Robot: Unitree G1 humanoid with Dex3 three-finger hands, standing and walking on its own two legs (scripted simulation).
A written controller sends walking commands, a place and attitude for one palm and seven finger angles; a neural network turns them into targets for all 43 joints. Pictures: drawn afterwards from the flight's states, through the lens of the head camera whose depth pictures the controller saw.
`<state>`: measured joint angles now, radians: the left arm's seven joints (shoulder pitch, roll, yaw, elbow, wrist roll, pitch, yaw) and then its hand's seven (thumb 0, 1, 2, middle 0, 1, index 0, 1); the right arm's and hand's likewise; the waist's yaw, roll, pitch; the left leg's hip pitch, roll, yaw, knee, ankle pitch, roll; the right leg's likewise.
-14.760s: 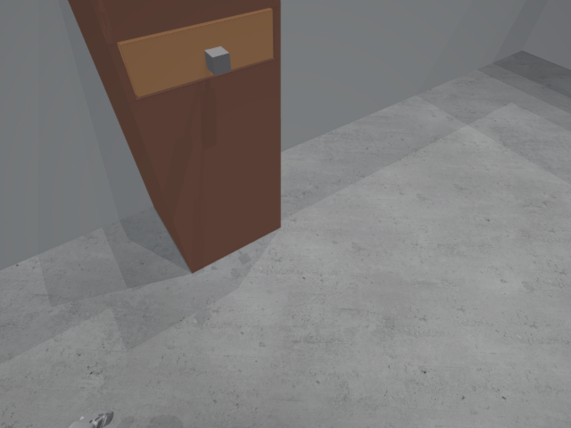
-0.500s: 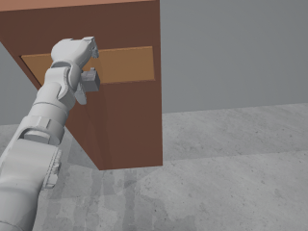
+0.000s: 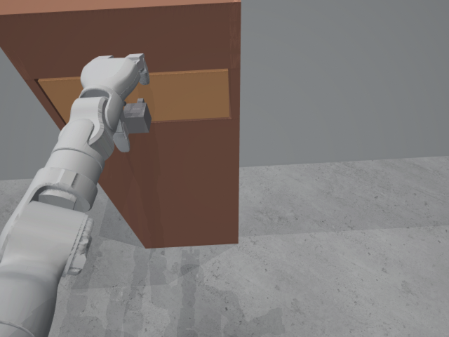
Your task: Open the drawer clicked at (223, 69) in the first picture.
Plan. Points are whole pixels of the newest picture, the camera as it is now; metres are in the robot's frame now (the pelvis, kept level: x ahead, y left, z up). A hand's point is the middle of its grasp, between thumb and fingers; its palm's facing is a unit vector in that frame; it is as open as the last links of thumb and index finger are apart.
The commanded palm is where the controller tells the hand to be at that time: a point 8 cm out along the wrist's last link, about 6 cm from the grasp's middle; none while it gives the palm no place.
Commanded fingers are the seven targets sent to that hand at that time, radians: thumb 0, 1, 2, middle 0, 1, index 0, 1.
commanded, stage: move the hooked fingers above the handle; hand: left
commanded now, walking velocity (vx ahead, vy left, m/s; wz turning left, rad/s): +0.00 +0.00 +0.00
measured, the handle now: (138, 111) +0.55 +0.18 +0.09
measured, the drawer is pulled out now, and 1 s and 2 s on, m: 0.00 0.00 0.00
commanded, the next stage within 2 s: lower the fingers behind the handle in 0.36 s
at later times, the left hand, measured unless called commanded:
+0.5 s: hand (117, 105) +0.49 +0.19 +0.16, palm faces +0.00 -0.03 -1.00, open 13.8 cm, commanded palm +0.47 +0.20 +0.22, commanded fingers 0.00 -0.50 0.30 -0.30 -1.20 -0.30 -1.20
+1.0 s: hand (118, 118) +0.50 +0.20 +0.12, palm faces -0.02 -0.03 -1.00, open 13.8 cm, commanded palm +0.48 +0.20 +0.18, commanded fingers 0.00 -0.50 0.30 -0.30 -1.20 -0.30 -1.20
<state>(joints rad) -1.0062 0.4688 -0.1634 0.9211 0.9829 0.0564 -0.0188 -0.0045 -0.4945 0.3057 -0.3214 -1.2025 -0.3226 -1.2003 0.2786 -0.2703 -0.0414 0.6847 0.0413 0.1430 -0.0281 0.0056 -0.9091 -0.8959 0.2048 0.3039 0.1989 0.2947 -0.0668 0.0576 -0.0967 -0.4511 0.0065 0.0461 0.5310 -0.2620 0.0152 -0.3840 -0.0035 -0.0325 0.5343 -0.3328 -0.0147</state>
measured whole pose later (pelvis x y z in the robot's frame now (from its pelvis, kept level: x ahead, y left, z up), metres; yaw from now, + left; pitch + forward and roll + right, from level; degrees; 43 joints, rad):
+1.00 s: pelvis +0.00 +0.01 -0.01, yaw -1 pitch +13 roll -1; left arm -0.97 0.50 -0.11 0.97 1.02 0.02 0.06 0.00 -0.49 0.31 -0.32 -1.20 -0.32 -1.20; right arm 0.33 -0.26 -0.05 0.68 0.03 0.14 -0.02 0.00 -0.91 -0.90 0.21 0.30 0.20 0.29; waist -0.09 0.05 -0.11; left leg -0.55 0.01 0.05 0.61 -0.29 0.03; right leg -0.47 0.00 -0.02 0.59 -0.34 -0.01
